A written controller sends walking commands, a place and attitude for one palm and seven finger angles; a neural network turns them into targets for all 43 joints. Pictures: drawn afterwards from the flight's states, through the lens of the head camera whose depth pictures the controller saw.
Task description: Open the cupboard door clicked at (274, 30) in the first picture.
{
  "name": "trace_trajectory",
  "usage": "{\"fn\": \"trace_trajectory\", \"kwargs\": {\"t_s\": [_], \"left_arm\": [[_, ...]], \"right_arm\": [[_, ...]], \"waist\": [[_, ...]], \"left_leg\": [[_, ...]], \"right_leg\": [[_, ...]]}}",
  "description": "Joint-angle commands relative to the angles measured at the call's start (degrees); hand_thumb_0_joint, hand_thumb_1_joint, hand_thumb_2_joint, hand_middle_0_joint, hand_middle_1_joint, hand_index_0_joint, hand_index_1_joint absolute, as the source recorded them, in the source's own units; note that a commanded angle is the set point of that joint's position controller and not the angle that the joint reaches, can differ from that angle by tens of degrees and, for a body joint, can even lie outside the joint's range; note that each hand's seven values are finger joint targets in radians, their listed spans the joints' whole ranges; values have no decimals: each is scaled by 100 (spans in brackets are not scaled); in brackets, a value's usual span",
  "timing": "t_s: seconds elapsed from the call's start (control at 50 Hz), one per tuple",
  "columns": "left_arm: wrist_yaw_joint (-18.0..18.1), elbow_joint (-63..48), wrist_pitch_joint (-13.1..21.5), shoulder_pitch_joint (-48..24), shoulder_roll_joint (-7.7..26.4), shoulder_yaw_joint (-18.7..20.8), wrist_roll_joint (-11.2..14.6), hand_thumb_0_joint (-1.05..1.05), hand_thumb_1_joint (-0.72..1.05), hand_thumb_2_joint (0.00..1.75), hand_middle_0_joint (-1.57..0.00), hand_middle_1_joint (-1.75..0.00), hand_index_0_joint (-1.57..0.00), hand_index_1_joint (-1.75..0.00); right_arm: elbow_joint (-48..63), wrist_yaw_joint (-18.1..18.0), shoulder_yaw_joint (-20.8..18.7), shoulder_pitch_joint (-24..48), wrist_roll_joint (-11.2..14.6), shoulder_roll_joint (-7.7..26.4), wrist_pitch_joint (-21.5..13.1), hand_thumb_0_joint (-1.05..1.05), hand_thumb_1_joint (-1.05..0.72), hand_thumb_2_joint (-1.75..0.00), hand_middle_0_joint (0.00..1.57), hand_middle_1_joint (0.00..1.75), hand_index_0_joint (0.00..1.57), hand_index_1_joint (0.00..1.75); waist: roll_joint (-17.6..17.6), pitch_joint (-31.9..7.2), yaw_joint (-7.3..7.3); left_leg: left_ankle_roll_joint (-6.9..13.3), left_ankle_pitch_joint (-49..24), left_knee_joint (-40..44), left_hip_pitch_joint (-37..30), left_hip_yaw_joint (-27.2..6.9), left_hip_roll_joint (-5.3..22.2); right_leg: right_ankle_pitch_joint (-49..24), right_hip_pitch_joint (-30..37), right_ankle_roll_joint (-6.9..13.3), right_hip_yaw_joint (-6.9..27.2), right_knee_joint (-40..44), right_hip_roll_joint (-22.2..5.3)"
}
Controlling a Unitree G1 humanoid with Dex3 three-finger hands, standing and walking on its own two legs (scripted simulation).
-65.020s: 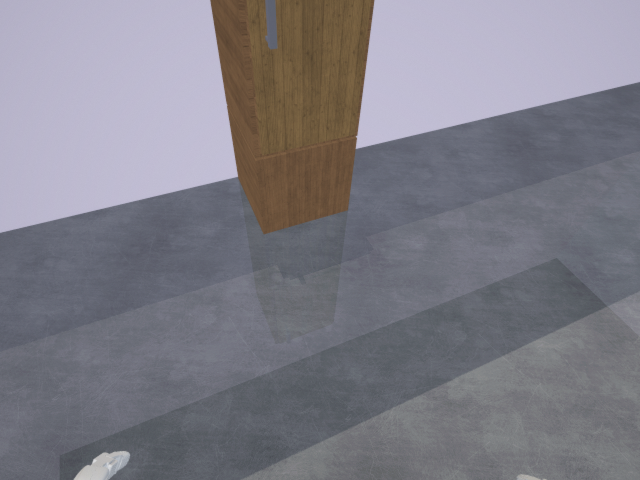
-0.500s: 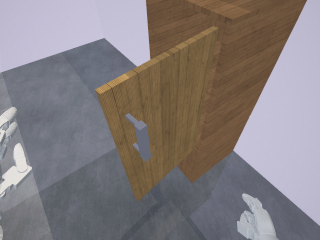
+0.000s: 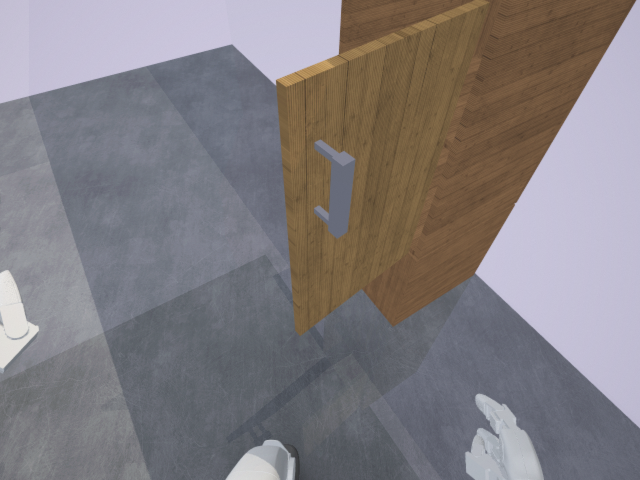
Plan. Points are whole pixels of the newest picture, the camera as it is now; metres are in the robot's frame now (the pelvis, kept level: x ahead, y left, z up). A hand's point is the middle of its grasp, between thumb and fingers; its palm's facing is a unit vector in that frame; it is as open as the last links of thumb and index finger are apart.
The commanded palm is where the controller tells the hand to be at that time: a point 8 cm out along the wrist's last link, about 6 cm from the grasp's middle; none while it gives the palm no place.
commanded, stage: step back with the hand held close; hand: left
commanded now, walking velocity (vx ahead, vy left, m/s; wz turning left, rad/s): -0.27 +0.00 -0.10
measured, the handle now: (330, 190) +0.45 +0.02 +0.11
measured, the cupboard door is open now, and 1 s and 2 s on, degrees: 97 97 97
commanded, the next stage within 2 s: stop stepping back and stand still in 0.12 s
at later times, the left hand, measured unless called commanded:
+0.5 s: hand out of the picture +0.08 +0.22 +0.19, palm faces +0.34 -0.80 -0.48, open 7.4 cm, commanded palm +0.03 +0.28 +0.19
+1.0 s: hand out of the picture +0.05 +0.24 +0.19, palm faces +0.38 -0.81 -0.46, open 7.4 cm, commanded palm +0.00 +0.29 +0.19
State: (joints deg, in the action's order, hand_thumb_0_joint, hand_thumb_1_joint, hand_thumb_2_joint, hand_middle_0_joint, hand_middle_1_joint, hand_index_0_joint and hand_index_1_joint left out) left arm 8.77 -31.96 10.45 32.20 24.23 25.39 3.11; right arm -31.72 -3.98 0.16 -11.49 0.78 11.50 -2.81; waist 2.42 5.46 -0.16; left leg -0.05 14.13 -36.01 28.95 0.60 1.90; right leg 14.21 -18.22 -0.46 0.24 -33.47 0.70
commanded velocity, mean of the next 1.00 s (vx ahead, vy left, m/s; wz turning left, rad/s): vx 0.04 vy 0.03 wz -0.02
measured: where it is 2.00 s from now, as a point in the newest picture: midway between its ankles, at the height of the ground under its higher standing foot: outside the picture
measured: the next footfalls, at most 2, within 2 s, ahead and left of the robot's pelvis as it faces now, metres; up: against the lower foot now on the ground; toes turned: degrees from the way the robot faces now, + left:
left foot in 0.12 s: +0.08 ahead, +0.11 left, +0.00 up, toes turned +0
right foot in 0.44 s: -0.18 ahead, -0.09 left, +0.00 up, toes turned -5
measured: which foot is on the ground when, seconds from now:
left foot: up 0.00-0.10, down 0.12-0.44, up 0.46-0.64, down 0.66-1.00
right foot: down 0.00-0.12, up 0.14-0.42, down 0.44-1.00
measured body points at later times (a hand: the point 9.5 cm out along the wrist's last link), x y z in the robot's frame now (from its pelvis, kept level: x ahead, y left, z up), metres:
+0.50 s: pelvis -0.13 -0.01 +0.01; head -0.12 -0.01 +0.46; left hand +0.06 +0.26 +0.22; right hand +0.02 -0.24 -0.08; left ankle +0.00 +0.11 -0.70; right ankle -0.22 -0.08 -0.72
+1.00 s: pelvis -0.17 +0.00 +0.01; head -0.17 +0.01 +0.46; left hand +0.02 +0.29 +0.21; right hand -0.04 -0.25 -0.08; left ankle -0.11 +0.10 -0.72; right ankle -0.22 -0.08 -0.72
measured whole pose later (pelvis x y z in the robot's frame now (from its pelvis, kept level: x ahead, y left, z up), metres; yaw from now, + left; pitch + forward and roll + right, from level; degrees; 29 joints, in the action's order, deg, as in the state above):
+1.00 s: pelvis -0.17 +0.00 +0.01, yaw -5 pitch -2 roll +0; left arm 9.3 -28.3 13.9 32.5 24.4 24.5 2.3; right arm -36.5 -3.7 0.0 -15.2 0.4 11.9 -5.7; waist -0.5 0.2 -0.3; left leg 0.8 12.7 -31.3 16.6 1.9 0.5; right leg 20.2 -7.4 2.7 -0.9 -29.4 3.2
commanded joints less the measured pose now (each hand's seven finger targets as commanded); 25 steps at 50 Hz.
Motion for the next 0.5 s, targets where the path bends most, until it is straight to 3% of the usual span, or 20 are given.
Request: {"fn": "trace_trajectory", "kwargs": {"t_s": [0.0, 0.02, 0.04, 0.06, 0.08, 0.1, 0.12, 0.14, 0.16, 0.2, 0.28, 0.32, 0.34, 0.36, 0.38, 0.4, 0.42, 0.44, 0.46, 0.48], "left_arm": [[219, -1233, 381, -433, 1003, 596, -117, 0, 90, 90, -20, -30, -20, -30], [231, -1028, 305, -587, 988, 620, -132, 0, 90, 90, -20, -30, -20, -30], [217, -1034, 258, -842, 953, 518, -123, 0, 90, 90, -20, -30, -20, -30], [192, -1052, 244, -1230, 995, 426, -81, 0, 90, 90, -20, -30, -20, -30], [203, -1025, 326, -1268, 945, 439, -45, 0, 90, 90, -20, -30, -20, -30], [258, -1063, 429, -1245, 906, 519, -78, 0, 90, 90, -20, -30, -20, -30], [307, -1027, 484, -1422, 967, 614, -142, 0, 90, 90, -20, -30, -20, -30], [286, -701, 544, -1171, 946, 672, -116, 0, 90, 90, -20, -30, -20, -30], [256, -720, 577, -885, 1034, 773, -61, 0, 90, 90, -20, -30, -20, -30], [199, -1037, 484, -887, 729, 481, -55, 0, 90, 90, -20, -30, -20, -30], [214, -1648, 402, -400, 683, 354, -19, 0, 90, 90, -20, -30, -20, -30], [263, -1634, 335, -165, 809, 450, -2, 0, 90, 90, -20, -30, -20, -30], [272, -1578, 313, -68, 842, 477, -2, 0, 90, 90, -20, -30, -20, -30], [274, -1378, 279, 174, 1098, 708, -7, 0, 90, 90, -20, -30, -20, -30], [223, -1343, 294, 193, 1013, 622, 33, 0, 90, 90, -20, -30, -20, -30], [193, -1281, 329, 175, 1209, 782, 35, 0, 90, 90, -20, -30, -20, -30], [212, -1273, 373, 36, 1434, 940, 87, 0, 90, 90, -20, -30, -20, -30], [239, -1221, 417, -222, 1593, 1086, 113, 0, 90, 90, -20, -30, -20, -30], [244, -892, 412, -391, 1400, 987, 82, 0, 90, 90, -20, -30, -20, -30], [193, -414, 341, -134, 1068, 749, 109, 0, 90, 90, -20, -30, -20, -30]], "right_arm": [[467, -68, -367, 442, -130, 613, -324, 0, -90, -90, 20, 30, 20, 30], [443, -87, -305, 376, -164, 551, -317, 0, -90, -90, 20, 30, 20, 30], [473, -138, -245, 363, -157, 577, -321, 0, -90, -90, 20, 30, 20, 30], [437, -222, -219, 486, -107, 661, -342, 0, -90, -90, 20, 30, 20, 30], [460, -291, -238, 524, -102, 861, -409, 0, -90, -90, 20, 30, 20, 30], [556, -297, -227, 553, -95, 938, -523, 0, -90, -90, 20, 30, 20, 30], [445, -270, -237, 325, -183, 707, -651, 0, -90, -90, 20, 30, 20, 30], [316, -188, -302, 353, -172, 676, -713, 0, -90, -90, 20, 30, 20, 30], [319, -143, -368, 354, -183, 749, -723, 0, -90, -90, 20, 30, 20, 30], [333, -3, -428, 484, -176, 766, -716, 0, -90, -90, 20, 30, 20, 30], [505, 130, -332, 554, -94, 684, -796, 0, -90, -90, 20, 30, 20, 30], [491, 108, -281, 493, -147, 646, -785, 0, -90, -90, 20, 30, 20, 30], [491, 96, -256, 456, -152, 616, -741, 0, -90, -90, 20, 30, 20, 30], [480, 84, -253, 462, -165, 574, -695, 0, -90, -90, 20, 30, 20, 30], [500, 99, -196, 445, -139, 420, -609, 0, -90, -90, 20, 30, 20, 30], [457, 104, -235, 391, -137, 445, -508, 0, -90, -90, 20, 30, 20, 30], [401, 85, -199, 422, -165, 501, -409, 0, -90, -90, 20, 30, 20, 30], [352, 66, -165, 470, -197, 579, -401, 0, -90, -90, 20, 30, 20, 30], [288, 64, -215, 374, -111, 595, -467, 0, -90, -90, 20, 30, 20, 30], [268, 47, -295, 264, -35, 673, -455, 0, -90, -90, 20, 30, 20, 30]], "waist": [[-1420, -797, 45], [-1577, -846, 101], [-1404, -657, 159], [-730, -394, 223], [518, -241, 143], [1723, -406, 7], [1488, -575, 49], [944, -917, 60], [852, -1121, 35], [598, -1073, 64], [1472, -1228, 18], [1733, -1365, 32], [1705, -1372, 23], [1342, -1328, 6], [673, -1285, 57], [-164, -1168, 100], [-873, -990, 78], [-869, -903, 58], [-768, -1314, 67], [-906, -1068, 129]], "left_leg": [[-146, 1092, -2476, -1684, -157, -204], [-109, 1192, -1947, -1785, -159, -66], [-112, 978, -753, -1809, -16, -82], [-129, 605, 545, -1895, 67, -129], [42, 835, 1604, -1256, -584, 421], [573, 702, 2307, -524, -2015, 1598], [955, 331, 2478, -391, -2397, 2020], [977, 1091, 2504, -255, -2101, 2055], [977, 885, 2357, -387, -2126, 1957], [1044, 608, 2116, -416, -1604, 1761], [523, 2318, 2731, -492, -1039, 1082], [255, 2503, 2932, -565, -836, 818], [83, 2464, 2810, -510, -636, 633], [-74, 2214, 2506, -580, -376, 367], [-140, 1397, 1664, -736, -34, 85], [-161, 537, 207, -1154, 135, -70], [-140, 221, -922, -934, -5, -109], [-142, 356, -1509, -198, -58, -104], [-176, 401, -1739, 40, -154, -184], [-146, 200, -1616, 217, -240, -52]], "right_leg": [[1328, -2132, 1049, 1796, 2095, -1728], [1116, -2019, 787, 1289, 1885, -1503], [881, -1724, 476, 803, 1574, -1061], [927, -1650, 234, 542, 971, -722], [896, -1216, 47, 241, -111, -260], [1451, -841, -125, -62, -1497, 133], [1749, -784, -57, 252, -2747, 265], [1562, -432, -22, 461, -3297, 207], [1559, -493, -45, 467, -3354, 276], [1230, -470, -96, 433, -3439, 189], [1452, 353, -13, -437, -1854, 391], [1937, 1058, 135, -734, -657, 583], [1910, 1452, 221, -863, 132, 613], [1625, 1606, 283, -820, 971, 548], [1219, 1522, 428, -375, 1732, 88], [776, 644, 722, 744, 2252, -789], [300, 76, 955, 1749, 2510, -1607], [-891, 337, 1065, 1760, 2294, -1924], [-1077, 750, 1097, 1773, 1969, -1904], [-1717, 1076, 872, 1474, 1602, -1579]]}}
